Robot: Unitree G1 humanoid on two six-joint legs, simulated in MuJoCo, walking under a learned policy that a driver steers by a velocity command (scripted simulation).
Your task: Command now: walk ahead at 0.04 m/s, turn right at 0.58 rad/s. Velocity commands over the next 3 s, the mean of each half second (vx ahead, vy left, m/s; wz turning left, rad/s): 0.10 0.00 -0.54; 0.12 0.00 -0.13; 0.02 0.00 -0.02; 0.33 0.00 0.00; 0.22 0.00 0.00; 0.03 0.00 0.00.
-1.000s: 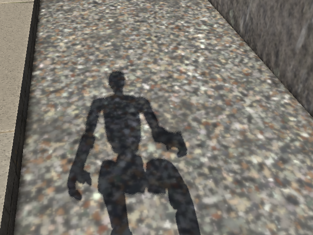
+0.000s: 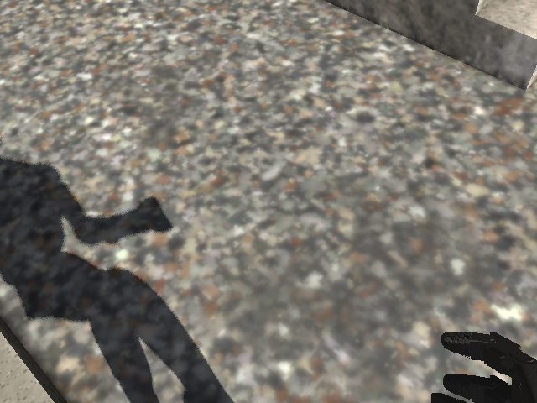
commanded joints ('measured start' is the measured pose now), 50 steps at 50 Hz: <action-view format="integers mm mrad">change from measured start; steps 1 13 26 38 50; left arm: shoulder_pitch -41 -37 70 283 184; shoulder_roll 265 220 145 265 62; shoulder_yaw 92 97 56 70 18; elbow -97 -212 -238 -175 -47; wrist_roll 0 -29 14 28 27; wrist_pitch -47 -123 -21 -31 -44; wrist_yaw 72 12 -32 -35 -35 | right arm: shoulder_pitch -298 157 270 356 213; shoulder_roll -18 -121 -128 14 16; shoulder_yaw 33 -43 -76 -37 -41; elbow -177 38 229 356 426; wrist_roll -5 -12 -93 -102 -86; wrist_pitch -36 -11 -45 -34 7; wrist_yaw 23 9 -91 -57 -86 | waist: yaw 168 16 32 10 3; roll -87 148 13 -327 -130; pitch -267 -151 -106 -143 -175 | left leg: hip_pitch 26 907 679 196 686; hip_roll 5 371 247 10 -34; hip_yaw -33 -619 -250 63 -112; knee -398 -1387 -1389 -761 -1088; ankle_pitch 367 -28 -55 -58 414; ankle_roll -55 -1 203 -54 1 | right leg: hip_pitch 159 -688 -879 69 -312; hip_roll -299 26 -131 -336 -215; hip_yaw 224 -3 108 233 83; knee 39 763 970 156 34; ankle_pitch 364 -477 126 519 -62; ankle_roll -107 -15 158 -54 -42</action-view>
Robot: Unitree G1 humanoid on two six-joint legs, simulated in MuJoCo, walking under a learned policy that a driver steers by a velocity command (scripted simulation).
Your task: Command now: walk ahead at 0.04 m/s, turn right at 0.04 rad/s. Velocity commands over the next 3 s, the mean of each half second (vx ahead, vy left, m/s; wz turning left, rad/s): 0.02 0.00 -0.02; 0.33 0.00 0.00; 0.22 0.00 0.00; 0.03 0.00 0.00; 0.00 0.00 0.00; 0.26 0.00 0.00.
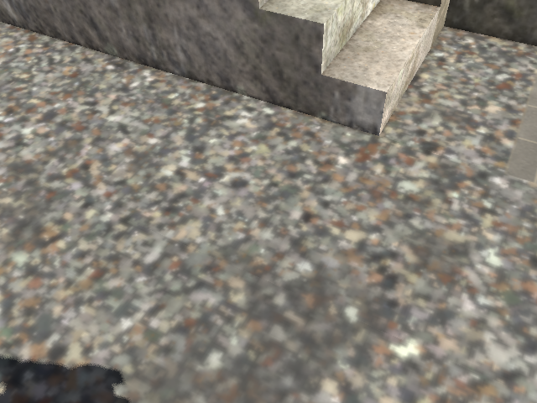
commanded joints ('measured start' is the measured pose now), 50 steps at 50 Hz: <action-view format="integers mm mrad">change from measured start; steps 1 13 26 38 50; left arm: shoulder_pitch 0 11 62 28 -91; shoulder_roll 52 84 162 218 132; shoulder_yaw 1 35 70 90 62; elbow -18 71 148 141 61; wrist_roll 0 -12 -32 -54 -27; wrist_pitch -21 -2 12 -64 -85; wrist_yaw -1 14 25 1 -17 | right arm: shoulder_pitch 74 3 -5 -31 139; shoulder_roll -63 -51 -43 -28 -82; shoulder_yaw -1 -13 -26 -37 -5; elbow -20 75 149 134 174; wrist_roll -19 9 25 39 13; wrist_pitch -9 -5 5 -73 -108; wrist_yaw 2 -11 -26 34 38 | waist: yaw -31 -8 26 -31 -4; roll -61 -36 -123 -117 25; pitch -7 17 79 87 89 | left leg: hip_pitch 249 172 84 162 273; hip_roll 64 13 -76 -56 147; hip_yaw -78 -29 99 107 -166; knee -155 -174 -48 -22 -465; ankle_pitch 257 194 -202 -12 206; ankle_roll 20 16 13 54 208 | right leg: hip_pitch -100 130 139 -29 -480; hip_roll -140 -67 -119 -221 -158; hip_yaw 163 68 169 187 83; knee -136 -128 -251 -279 551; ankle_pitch -63 233 -395 -234 174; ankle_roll -43 -7 -83 -140 -3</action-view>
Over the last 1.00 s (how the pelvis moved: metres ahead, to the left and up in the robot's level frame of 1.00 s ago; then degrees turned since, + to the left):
0.07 -0.05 -0.02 -18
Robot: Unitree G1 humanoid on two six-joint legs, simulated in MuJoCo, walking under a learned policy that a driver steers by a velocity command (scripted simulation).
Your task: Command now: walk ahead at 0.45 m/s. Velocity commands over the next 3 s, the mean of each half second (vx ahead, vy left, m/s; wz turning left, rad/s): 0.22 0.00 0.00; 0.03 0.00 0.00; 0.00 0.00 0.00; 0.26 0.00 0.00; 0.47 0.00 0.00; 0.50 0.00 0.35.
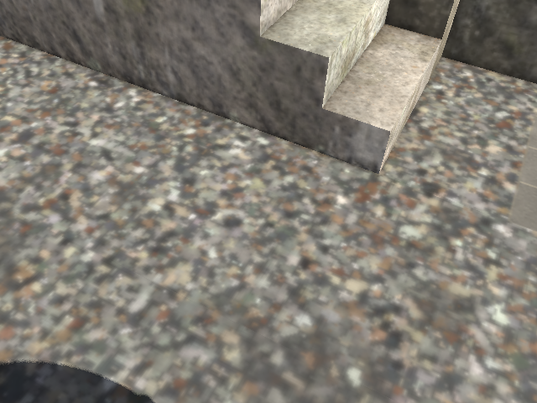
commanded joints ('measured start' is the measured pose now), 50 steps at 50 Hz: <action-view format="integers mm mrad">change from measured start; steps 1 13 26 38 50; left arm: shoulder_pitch -58 24 -161 -39 -36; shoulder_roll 36 157 96 64 81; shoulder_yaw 4 19 -33 -40 -38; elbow -67 -69 -62 19 61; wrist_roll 14 30 39 27 18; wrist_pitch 2 -14 34 57 74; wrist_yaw -5 -44 -1 12 12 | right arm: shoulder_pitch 27 22 -23 -133 -115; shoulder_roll -139 -179 -105 -131 -132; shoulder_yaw -13 -29 -8 -9 -1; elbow -32 -26 -53 -43 -20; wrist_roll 1 7 -8 -5 -2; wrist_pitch -10 23 101 49 67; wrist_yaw -20 -34 -65 -49 -49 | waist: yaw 14 137 -45 25 17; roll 99 105 -69 85 38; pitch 96 -87 -93 21 -6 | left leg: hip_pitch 51 105 -24 -136 -61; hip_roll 237 151 82 97 77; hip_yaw -213 -55 -73 -120 -87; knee -236 253 267 -10 42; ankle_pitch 313 781 38 63 257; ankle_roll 129 6 -69 -31 -27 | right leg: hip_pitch -177 509 216 426 484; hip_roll -40 78 -93 60 53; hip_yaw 12 -13 135 10 9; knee -116 -707 -940 -749 -695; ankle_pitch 118 503 -106 20 227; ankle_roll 29 -90 -160 -14 -14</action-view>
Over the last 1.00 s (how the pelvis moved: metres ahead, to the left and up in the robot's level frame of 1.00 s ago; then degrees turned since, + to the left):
0.17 0.06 0.01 1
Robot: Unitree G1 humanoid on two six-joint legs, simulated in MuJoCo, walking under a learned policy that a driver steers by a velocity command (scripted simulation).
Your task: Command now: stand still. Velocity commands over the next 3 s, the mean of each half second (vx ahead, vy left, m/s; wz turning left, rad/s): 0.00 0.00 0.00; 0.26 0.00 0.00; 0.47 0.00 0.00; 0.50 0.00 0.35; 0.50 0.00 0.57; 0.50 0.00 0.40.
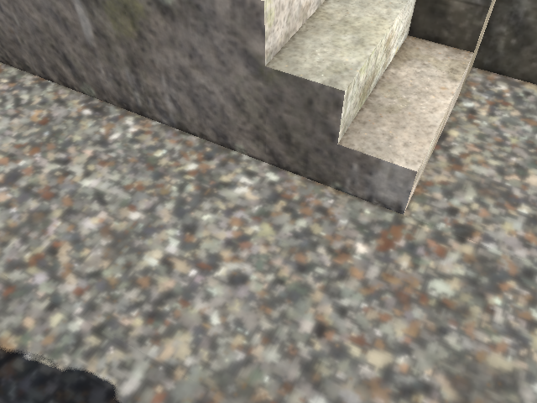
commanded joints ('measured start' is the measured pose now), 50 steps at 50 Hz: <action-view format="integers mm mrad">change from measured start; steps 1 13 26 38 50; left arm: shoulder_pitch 11 -3 8 24 -83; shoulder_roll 95 95 86 164 85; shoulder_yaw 15 16 13 48 35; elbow -25 -2 16 -39 -107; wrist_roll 0 0 2 -32 -13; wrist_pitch -3 4 3 -64 -99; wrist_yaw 4 8 8 -2 -34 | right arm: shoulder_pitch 44 39 70 71 264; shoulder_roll -105 -99 -89 -66 -92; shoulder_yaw -16 -13 -5 -20 -10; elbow -20 -3 18 -23 -3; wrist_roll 1 -2 -3 34 -2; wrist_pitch -1 10 9 -64 -94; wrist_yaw -4 -10 -16 13 36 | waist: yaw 0 2 3 -35 -35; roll -2 4 -5 -124 91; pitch -71 -35 -9 54 58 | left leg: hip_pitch -14 -12 -28 -170 207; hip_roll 31 22 17 51 210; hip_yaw -28 -15 -7 -4 -210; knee -62 -80 -93 183 -374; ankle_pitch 280 205 119 -191 192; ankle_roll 33 21 13 133 177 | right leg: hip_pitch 97 93 69 -49 -570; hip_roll -49 -51 -52 -291 -121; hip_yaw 51 59 69 387 44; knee -40 -59 -92 -345 469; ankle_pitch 297 240 128 -426 116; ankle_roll -42 -39 -39 -173 -19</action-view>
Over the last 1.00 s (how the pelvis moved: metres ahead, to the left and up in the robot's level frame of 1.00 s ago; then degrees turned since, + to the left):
0.27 -0.02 -0.01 0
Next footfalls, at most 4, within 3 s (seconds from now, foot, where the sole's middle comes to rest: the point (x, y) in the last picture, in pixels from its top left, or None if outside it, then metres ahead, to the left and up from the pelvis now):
1.28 right None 0.43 -0.10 -0.77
1.84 left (226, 305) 0.75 0.15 -0.77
2.30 right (268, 219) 1.06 0.03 -0.77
2.74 left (177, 248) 0.95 0.30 -0.77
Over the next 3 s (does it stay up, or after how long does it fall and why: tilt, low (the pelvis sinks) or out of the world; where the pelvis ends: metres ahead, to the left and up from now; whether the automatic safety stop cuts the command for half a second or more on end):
stays up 1.00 0.24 0.01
